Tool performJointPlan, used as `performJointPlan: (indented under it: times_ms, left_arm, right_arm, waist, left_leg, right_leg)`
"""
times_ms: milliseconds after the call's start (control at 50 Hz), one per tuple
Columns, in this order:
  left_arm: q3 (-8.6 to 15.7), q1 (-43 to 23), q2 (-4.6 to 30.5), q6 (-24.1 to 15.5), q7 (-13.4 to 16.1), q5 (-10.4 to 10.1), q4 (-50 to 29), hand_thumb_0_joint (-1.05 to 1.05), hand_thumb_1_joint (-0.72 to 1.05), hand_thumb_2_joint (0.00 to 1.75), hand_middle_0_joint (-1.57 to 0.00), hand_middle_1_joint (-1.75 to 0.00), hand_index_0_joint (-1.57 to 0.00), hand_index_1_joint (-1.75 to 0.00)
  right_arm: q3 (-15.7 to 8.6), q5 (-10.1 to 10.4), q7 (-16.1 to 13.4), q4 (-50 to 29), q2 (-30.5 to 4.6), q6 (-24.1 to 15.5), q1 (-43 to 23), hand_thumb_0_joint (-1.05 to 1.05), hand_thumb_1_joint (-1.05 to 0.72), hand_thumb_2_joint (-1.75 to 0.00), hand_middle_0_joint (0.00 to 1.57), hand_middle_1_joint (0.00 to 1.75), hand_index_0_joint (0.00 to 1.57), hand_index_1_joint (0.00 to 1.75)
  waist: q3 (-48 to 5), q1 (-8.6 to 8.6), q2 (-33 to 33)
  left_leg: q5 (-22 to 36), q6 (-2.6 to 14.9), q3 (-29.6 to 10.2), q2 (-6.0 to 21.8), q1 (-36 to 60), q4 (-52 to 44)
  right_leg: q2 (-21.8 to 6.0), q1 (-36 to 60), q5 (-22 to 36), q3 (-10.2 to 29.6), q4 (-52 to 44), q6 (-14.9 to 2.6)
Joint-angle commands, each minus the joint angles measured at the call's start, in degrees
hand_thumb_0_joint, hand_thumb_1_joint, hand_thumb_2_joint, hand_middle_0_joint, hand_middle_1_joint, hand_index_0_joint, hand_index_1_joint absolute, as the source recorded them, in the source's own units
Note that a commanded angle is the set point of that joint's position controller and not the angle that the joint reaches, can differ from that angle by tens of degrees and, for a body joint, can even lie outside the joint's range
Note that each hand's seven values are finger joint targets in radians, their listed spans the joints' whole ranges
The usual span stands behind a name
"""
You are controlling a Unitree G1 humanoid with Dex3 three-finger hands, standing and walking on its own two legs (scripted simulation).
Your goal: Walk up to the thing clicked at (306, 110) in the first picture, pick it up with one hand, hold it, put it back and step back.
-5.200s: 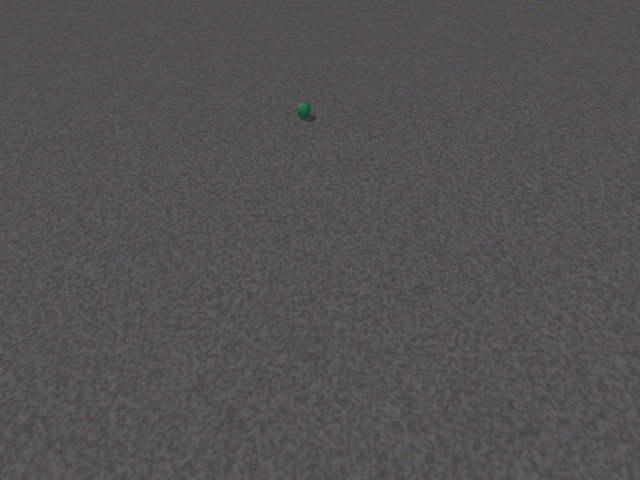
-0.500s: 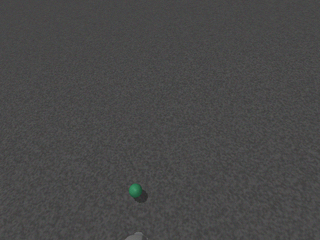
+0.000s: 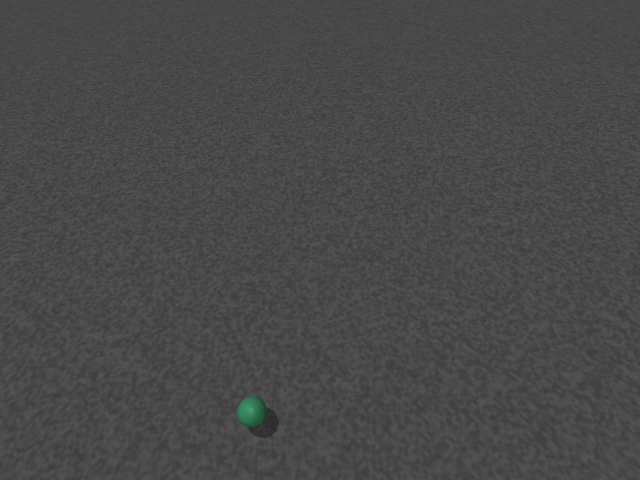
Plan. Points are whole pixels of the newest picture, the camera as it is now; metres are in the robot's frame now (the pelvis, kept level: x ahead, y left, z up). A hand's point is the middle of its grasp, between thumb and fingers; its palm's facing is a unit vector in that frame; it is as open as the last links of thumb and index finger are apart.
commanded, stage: walk up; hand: left
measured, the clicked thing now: (251, 411) +0.43 +0.23 -0.71
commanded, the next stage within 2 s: stand in 1.22 s
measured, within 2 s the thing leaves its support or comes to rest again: neither
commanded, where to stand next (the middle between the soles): +0.08 -0.01 m, yaw +0 degrees
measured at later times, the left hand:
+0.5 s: hand out of the picture +0.15 +0.24 -0.12, palm faces -0.04 -0.94 -0.33, open 7.4 cm
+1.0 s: hand out of the picture +0.11 +0.26 -0.12, palm faces -0.01 -0.94 -0.33, open 7.4 cm
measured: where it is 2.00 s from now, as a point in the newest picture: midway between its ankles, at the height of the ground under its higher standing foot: outside the picture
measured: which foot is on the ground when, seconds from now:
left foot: down 0.00-1.00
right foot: down 0.00-1.00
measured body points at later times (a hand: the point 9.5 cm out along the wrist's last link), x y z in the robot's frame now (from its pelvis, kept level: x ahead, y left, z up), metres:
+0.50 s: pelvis +0.03 +0.00 +0.03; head +0.04 -0.01 +0.48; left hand +0.15 +0.29 -0.09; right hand +0.11 -0.31 -0.10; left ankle +0.04 +0.13 -0.71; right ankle +0.06 -0.12 -0.71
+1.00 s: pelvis +0.04 +0.00 +0.03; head +0.04 +0.00 +0.48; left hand +0.11 +0.30 -0.10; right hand +0.12 -0.29 -0.10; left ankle +0.04 +0.13 -0.71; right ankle +0.06 -0.12 -0.71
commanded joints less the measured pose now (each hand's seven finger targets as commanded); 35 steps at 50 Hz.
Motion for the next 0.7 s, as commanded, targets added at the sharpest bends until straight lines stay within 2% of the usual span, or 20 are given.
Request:
performJointPlan:
  times_ms: [0, 20, 40, 60, 80, 100, 140, 220, 240, 260, 320, 440, 500, 600, 680]
  left_arm:
    - [2.3, -7.1, 14.8, -0.7, 0.5, -0.6, -4.1, 0.0, 0.9, 0.9, -0.2, -0.3, -0.2, -0.3]
    - [1.6, -7.5, 13.5, -0.5, 0.5, -0.8, -3.3, 0.0, 0.9, 0.9, -0.2, -0.3, -0.2, -0.3]
    - [1.1, -7.3, 12.0, -0.3, 0.4, -0.9, -2.8, 0.0, 0.9, 0.9, -0.2, -0.3, -0.2, -0.3]
    - [0.8, -6.2, 11.0, -0.2, 0.2, -1.0, -2.0, 0.0, 0.9, 0.9, -0.2, -0.3, -0.2, -0.3]
    - [1.0, -5.6, 11.3, -0.1, 0.1, -1.1, -0.4, 0.0, 0.9, 0.9, -0.2, -0.3, -0.2, -0.3]
    - [1.0, -6.1, 11.6, -0.3, 0.1, -1.0, 0.2, 0.0, 0.9, 0.9, -0.2, -0.3, -0.2, -0.3]
    - [1.0, -8.7, 11.8, -0.3, 0.2, -1.3, 0.9, 0.0, 0.9, 0.9, -0.2, -0.3, -0.2, -0.3]
    - [0.5, -10.5, 10.5, 0.2, 0.1, -1.7, 2.9, 0.0, 0.9, 0.9, -0.2, -0.3, -0.2, -0.3]
    - [0.5, -11.9, 10.4, 0.3, 0.1, -1.7, 3.2, 0.0, 0.9, 0.9, -0.2, -0.3, -0.2, -0.3]
    - [0.4, -12.3, 10.0, 0.4, 0.1, -1.7, 3.7, 0.0, 0.9, 0.9, -0.2, -0.3, -0.2, -0.3]
    - [0.3, -13.5, 9.4, 0.8, -0.1, -1.7, 5.1, 0.0, 0.9, 0.9, -0.2, -0.3, -0.2, -0.3]
    - [0.3, -16.5, 9.2, 0.8, -0.4, -1.3, 6.8, 0.0, 0.9, 0.9, -0.2, -0.3, -0.2, -0.3]
    - [0.2, -15.8, 9.0, 0.8, -0.5, -1.1, 7.6, 0.0, 0.9, 0.9, -0.2, -0.3, -0.2, -0.3]
    - [0.5, -16.3, 9.1, 0.9, -0.5, -1.0, 8.1, 0.0, 0.9, 0.9, -0.2, -0.3, -0.2, -0.3]
    - [0.4, -15.9, 8.8, 0.8, -0.6, -0.8, 8.6, 0.0, 0.9, 0.9, -0.2, -0.3, -0.2, -0.3]
  right_arm:
    - [-2.6, 0.7, -1.4, -0.3, -10.2, -1.4, 0.6, 0.0, -0.9, -0.9, 0.2, 0.3, 0.2, 0.3]
    - [-2.6, 0.8, -1.3, 0.9, -10.7, -1.7, -0.2, 0.0, -0.9, -0.9, 0.2, 0.3, 0.2, 0.3]
    - [-2.7, 0.7, -1.3, 1.5, -11.5, -2.0, -1.4, 0.0, -0.9, -0.9, 0.2, 0.3, 0.2, 0.3]
    - [-2.4, 0.5, -1.2, 1.7, -12.2, -2.4, -3.0, 0.0, -0.9, -0.9, 0.2, 0.3, 0.2, 0.3]
    - [-1.8, 0.6, -1.1, 2.4, -12.0, -2.5, -4.7, 0.0, -0.9, -0.9, 0.2, 0.3, 0.2, 0.3]
    - [-1.4, 0.6, -1.0, 3.3, -11.0, -2.5, -5.0, 0.0, -0.9, -0.9, 0.2, 0.3, 0.2, 0.3]
    - [-1.0, 0.5, -1.2, 5.4, -10.4, -2.3, -5.1, 0.0, -0.9, -0.9, 0.2, 0.3, 0.2, 0.3]
    - [-0.7, 0.3, -1.2, 8.0, -10.6, -2.6, -7.2, 0.0, -0.9, -0.9, 0.2, 0.3, 0.2, 0.3]
    - [-0.7, 0.1, -1.3, 8.6, -10.4, -2.6, -7.3, 0.0, -0.9, -0.9, 0.2, 0.3, 0.2, 0.3]
    - [-0.6, 0.2, -1.3, 9.2, -10.5, -2.7, -7.6, 0.0, -0.9, -0.9, 0.2, 0.3, 0.2, 0.3]
    - [-0.4, 0.0, -1.4, 10.5, -10.1, -2.7, -9.8, 0.0, -0.9, -0.9, 0.2, 0.3, 0.2, 0.3]
    - [-0.2, -0.3, -1.3, 12.5, -9.5, -2.5, -10.2, 0.0, -0.9, -0.9, 0.2, 0.3, 0.2, 0.3]
    - [-0.4, -0.3, -1.2, 12.6, -9.8, -2.5, -11.1, 0.0, -0.9, -0.9, 0.2, 0.3, 0.2, 0.3]
    - [-0.5, -0.4, -1.2, 13.1, -9.6, -2.4, -10.8, 0.0, -0.9, -0.9, 0.2, 0.3, 0.2, 0.3]
    - [-0.6, -0.4, -1.2, 13.1, -9.7, -2.5, -10.8, 0.0, -0.9, -0.9, 0.2, 0.3, 0.2, 0.3]
  waist:
    - [-5.8, -2.45, -6.2]
    - [-6.3, -2.26, -5.4]
    - [-7.2, -1.79, -5.3]
    - [-8.3, -0.44, -4.7]
    - [-8.6, 0.75, -4.7]
    - [-9.4, 0.62, -5.9]
    - [-8.9, -0.17, -5.2]
    - [-10.3, 0.56, -2.4]
    - [-10.3, 0.12, -2.7]
    - [-10.4, 0.38, -2.2]
    - [-8.7, 0.71, -1.1]
    - [-9.0, -0.02, -1.8]
    - [-9.7, 0.22, -1.2]
    - [-8.4, -0.23, -1.2]
    - [-10.0, -0.28, -1.0]
  left_leg:
    - [-3.7, 2.23, -4.0, -0.6, 7.2, -4.7]
    - [1.5, 2.71, -4.8, 0.8, 8.4, -8.7]
    - [3.7, 3.55, -7.8, 3.3, 8.3, -12.3]
    - [4.4, 4.46, -10.7, 5.3, 6.6, -14.8]
    - [5.6, 4.65, -10.2, 5.4, 4.3, -14.3]
    - [8.4, 3.92, -8.0, 4.1, 5.0, -13.6]
    - [9.8, 2.7, -6.0, 2.5, 7.8, -14.6]
    - [14.0, 2.81, -6.4, 3.7, 9.9, -18.3]
    - [14.7, 2.67, -6.4, 3.9, 9.6, -19.3]
    - [15.2, 2.55, -6.4, 4.1, 9.8, -20.0]
    - [13.3, 2.17, -6.4, 4.2, 10.0, -22.8]
    - [12.2, 1.39, -5.5, 3.9, 12.0, -25.2]
    - [13.1, 1.38, -5.4, 4.2, 13.9, -25.7]
    - [10.4, 1.0, -5.4, 4.0, 14.0, -27.0]
    - [11.9, 1.13, -5.5, 4.4, 14.8, -27.2]
  right_leg:
    - [-14.1, -4.9, 3.2, 18.2, -15.1, -9.14]
    - [-10.7, -4.2, 3.9, 13.6, -13.3, -6.02]
    - [-8.2, -2.5, 4.8, 10.7, -11.5, -3.6]
    - [-5.8, 0.9, 5.2, 8.4, -10.1, -2.38]
    - [-5.0, 5.1, 5.3, 7.8, -10.7, -2.12]
    - [-6.2, 7.2, 7.9, 8.9, -11.9, -2.62]
    - [-8.0, 6.2, 11.1, 10.3, -13.3, -3.14]
    - [-6.8, 9.5, 13.5, 8.1, -14.0, -1.9]
    - [-6.6, 10.4, 13.4, 7.8, -14.6, -1.75]
    - [-6.6, 11.6, 14.1, 7.5, -15.0, -1.61]
    - [-6.5, 11.6, 12.1, 7.2, -17.8, -1.27]
    - [-7.2, 13.0, 11.8, 7.9, -21.9, -0.72]
    - [-6.9, 13.0, 12.7, 7.4, -22.9, -0.46]
    - [-6.8, 11.9, 9.2, 7.7, -24.2, -0.36]
    - [-6.9, 13.6, 12.0, 7.2, -24.0, -0.21]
